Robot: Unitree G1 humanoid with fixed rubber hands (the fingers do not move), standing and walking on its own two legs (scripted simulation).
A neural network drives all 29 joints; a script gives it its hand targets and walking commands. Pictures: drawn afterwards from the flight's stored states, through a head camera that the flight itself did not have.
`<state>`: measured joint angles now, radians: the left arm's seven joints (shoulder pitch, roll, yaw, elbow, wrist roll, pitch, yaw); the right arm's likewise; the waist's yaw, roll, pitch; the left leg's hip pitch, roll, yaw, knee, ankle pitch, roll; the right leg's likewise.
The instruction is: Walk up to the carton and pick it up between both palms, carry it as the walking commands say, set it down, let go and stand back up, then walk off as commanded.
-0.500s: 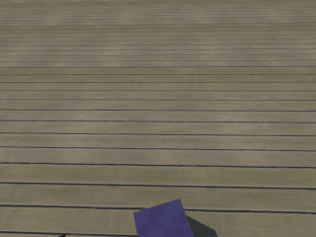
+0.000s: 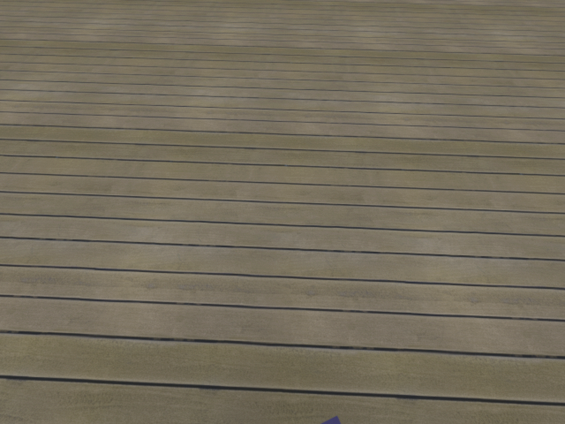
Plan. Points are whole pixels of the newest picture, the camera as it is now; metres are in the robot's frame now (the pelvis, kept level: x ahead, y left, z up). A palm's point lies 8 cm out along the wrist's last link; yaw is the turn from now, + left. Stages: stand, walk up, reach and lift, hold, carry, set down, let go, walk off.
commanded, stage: walk off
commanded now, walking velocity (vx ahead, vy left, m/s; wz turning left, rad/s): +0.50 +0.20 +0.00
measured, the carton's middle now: out of the picture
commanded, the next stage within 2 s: none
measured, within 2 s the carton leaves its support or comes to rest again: neither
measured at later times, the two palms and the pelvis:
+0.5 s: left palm out of the picture +0.11 +0.28 -0.12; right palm (391, 313) +0.35 -0.19 -0.13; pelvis +0.24 +0.05 -0.01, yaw +1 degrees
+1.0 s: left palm (131, 285) +0.38 +0.30 -0.10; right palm (363, 223) +0.57 -0.17 -0.13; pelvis +0.47 +0.06 +0.01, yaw +1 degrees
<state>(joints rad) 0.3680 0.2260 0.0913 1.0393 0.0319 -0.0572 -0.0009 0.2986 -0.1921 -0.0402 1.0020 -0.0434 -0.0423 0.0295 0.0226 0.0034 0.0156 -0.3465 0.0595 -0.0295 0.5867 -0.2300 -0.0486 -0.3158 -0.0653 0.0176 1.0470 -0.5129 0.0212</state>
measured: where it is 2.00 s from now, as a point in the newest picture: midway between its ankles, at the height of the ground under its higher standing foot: (242, 256)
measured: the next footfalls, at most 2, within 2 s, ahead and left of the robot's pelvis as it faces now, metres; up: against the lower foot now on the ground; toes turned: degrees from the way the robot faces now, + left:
right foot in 0.08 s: +0.02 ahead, -0.15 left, +0.06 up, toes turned -1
right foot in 0.20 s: +0.15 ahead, -0.14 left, +0.00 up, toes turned -1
